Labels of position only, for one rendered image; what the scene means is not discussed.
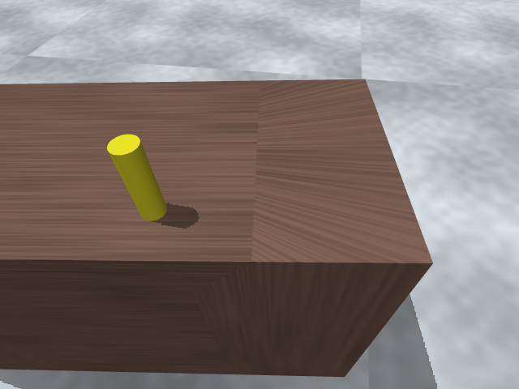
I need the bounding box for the can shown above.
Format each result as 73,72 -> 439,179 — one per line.
107,135 -> 167,221

